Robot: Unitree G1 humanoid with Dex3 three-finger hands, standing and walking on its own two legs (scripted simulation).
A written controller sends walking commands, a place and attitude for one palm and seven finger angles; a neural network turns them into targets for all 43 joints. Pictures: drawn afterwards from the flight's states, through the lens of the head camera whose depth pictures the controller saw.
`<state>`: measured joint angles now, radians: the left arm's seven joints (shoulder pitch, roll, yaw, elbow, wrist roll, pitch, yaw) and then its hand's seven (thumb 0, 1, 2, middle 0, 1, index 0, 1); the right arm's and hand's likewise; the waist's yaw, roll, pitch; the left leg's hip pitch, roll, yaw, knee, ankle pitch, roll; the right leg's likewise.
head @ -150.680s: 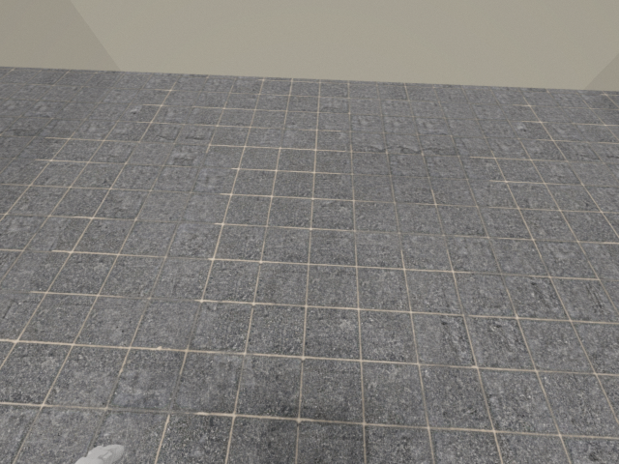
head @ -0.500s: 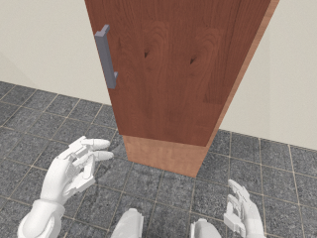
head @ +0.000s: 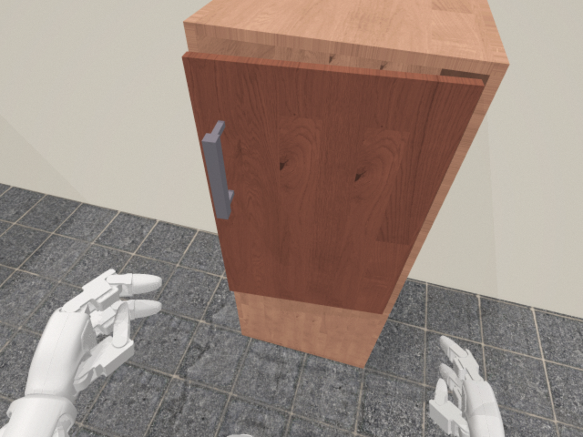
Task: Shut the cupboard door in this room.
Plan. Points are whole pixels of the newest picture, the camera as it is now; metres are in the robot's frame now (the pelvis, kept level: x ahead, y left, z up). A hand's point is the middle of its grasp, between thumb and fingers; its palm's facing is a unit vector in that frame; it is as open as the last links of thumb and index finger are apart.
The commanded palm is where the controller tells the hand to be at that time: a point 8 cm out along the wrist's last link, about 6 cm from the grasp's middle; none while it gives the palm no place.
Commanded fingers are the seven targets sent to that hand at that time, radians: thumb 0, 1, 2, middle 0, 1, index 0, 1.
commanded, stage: draw the hand back to the body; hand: left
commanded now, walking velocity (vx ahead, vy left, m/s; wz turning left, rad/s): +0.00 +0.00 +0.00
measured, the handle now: (221, 172) +0.47 +0.17 +0.11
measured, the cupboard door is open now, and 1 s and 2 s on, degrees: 6 6 6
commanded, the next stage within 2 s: step back with the hand held close in 0.98 s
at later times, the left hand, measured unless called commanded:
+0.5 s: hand (74, 268) +0.23 +0.25 +0.18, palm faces +0.43 -0.79 -0.43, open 6.5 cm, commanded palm +0.18 +0.28 +0.20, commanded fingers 0.00 0.90 0.90 -0.25 -0.35 -0.25 -0.35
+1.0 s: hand (67, 260) +0.22 +0.25 +0.20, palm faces +0.46 -0.78 -0.41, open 7.4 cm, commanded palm +0.17 +0.28 +0.22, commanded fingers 0.00 0.90 0.90 -0.20 -0.30 -0.20 -0.30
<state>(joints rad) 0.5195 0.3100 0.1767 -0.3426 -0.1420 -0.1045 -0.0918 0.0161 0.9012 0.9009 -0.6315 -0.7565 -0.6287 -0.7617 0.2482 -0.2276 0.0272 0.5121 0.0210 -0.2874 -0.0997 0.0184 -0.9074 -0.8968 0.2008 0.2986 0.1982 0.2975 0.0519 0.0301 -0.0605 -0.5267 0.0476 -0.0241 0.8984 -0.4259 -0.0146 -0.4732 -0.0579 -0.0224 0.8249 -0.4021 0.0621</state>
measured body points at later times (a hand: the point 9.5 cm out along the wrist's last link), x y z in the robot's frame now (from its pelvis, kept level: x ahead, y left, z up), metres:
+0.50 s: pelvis +0.04 -0.01 +0.04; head +0.03 -0.03 +0.49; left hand +0.20 +0.29 +0.20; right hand +0.23 -0.22 -0.04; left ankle +0.02 +0.12 -0.70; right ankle +0.01 -0.17 -0.70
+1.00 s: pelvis +0.03 -0.02 +0.04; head +0.01 -0.05 +0.49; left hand +0.19 +0.29 +0.22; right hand +0.21 -0.24 -0.04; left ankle +0.02 +0.12 -0.70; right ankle +0.01 -0.17 -0.70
